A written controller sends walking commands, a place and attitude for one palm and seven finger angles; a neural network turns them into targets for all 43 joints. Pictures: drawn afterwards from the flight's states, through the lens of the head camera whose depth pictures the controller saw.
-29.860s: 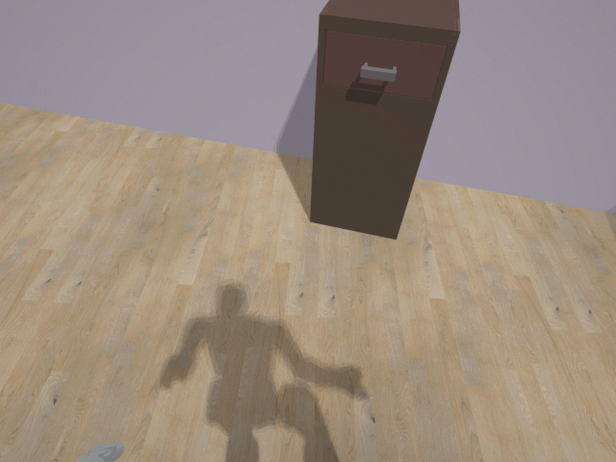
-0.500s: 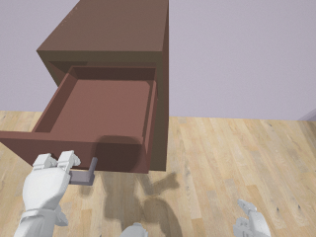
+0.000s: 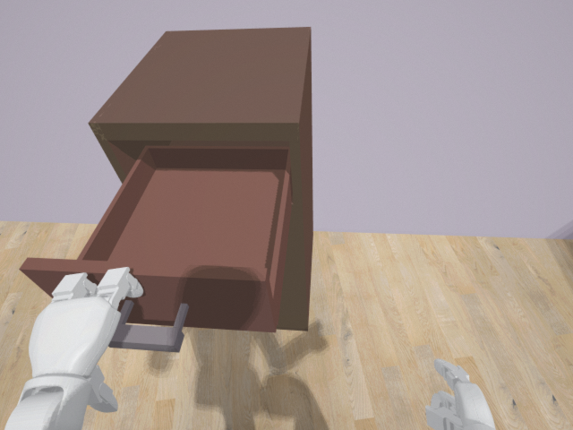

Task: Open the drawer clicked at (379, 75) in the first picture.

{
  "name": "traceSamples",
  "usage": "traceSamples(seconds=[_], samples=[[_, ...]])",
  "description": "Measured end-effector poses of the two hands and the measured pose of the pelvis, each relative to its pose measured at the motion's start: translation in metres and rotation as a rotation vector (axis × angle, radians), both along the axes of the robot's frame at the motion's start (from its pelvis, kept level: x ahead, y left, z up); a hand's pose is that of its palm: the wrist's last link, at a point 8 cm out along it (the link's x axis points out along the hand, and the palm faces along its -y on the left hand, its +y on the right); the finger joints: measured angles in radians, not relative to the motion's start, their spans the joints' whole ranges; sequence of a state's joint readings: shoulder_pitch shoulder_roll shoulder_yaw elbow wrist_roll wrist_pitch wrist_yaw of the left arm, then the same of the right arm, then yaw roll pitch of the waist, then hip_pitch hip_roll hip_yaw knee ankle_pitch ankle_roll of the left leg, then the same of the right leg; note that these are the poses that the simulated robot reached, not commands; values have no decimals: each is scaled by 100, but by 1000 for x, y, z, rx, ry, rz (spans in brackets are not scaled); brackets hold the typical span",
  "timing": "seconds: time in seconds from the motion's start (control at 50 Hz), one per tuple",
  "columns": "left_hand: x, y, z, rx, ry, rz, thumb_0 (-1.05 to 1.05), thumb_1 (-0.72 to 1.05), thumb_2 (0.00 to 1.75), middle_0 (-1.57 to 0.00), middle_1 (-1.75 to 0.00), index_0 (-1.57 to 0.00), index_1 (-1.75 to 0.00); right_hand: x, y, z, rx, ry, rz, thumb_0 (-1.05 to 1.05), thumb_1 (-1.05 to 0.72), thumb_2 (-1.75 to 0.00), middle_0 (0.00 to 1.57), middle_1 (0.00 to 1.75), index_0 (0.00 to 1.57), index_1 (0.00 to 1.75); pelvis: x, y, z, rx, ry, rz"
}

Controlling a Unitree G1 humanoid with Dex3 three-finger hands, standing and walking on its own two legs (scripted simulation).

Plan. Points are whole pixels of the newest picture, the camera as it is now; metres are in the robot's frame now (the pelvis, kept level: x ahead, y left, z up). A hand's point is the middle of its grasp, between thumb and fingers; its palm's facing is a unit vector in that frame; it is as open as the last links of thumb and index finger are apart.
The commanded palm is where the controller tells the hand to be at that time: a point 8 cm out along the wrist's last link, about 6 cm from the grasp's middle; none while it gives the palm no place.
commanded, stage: lift the hand off the handle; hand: left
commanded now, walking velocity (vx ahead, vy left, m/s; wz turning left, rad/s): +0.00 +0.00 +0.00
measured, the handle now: (149, 323) +0.25 +0.24 +0.01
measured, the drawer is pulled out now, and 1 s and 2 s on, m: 0.30 0.30 0.30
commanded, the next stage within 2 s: draw the hand back to the body in 0.82 s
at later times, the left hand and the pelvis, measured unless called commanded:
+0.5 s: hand (72, 318) +0.20 +0.27 +0.12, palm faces +0.07 -0.08 -0.99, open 13.8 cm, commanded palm +0.18 +0.27 +0.18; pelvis +0.01 +0.01 +0.02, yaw +1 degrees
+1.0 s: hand (75, 310) +0.20 +0.26 +0.13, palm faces -0.03 -0.12 -0.99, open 13.8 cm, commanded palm +0.19 +0.27 +0.21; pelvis +0.01 +0.01 +0.03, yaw +1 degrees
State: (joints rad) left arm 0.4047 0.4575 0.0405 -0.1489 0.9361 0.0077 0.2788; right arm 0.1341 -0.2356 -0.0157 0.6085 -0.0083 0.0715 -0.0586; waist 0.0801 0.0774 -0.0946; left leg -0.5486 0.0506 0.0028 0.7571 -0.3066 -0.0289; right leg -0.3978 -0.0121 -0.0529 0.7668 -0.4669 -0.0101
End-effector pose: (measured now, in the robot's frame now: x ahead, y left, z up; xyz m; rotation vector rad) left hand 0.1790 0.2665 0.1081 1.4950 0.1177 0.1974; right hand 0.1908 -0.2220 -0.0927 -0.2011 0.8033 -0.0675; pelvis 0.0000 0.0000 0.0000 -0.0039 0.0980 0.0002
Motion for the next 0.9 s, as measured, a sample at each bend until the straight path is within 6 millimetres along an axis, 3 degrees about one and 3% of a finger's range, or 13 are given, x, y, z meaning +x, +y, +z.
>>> traceSamples(seconds=[0.4,0.64,0.76,0.82,0.9], samples=[[-8,10,56,-6,-7,-8,0,-49,30,-32,-120,-32,-121,32,25,25,23,-56,73,1,-90,-90,20,29,20,30,9,8,16,-1,-62,8],[12,-4,87,-2,-75,-95,0,-49,30,-32,-120,-32,-120,32,34,30,38,-61,82,1,-90,-90,20,29,20,30,7,12,21,-2,-82,12],[20,9,104,19,-70,-43,0,-49,30,-32,-120,-32,-120,29,37,30,70,-52,87,1,-90,-90,20,29,20,30,6,11,24,1,-94,6],[19,18,106,6,-36,-2,0,-49,30,-32,-120,-32,-120,28,35,31,74,-53,89,1,-90,-90,20,29,20,30,6,10,25,2,-98,7],[14,18,93,-38,43,4,0,-49,30,-32,-120,-31,-120,28,29,33,57,-59,90,1,-90,-90,20,30,20,30,6,9,26,2,-101,10]])
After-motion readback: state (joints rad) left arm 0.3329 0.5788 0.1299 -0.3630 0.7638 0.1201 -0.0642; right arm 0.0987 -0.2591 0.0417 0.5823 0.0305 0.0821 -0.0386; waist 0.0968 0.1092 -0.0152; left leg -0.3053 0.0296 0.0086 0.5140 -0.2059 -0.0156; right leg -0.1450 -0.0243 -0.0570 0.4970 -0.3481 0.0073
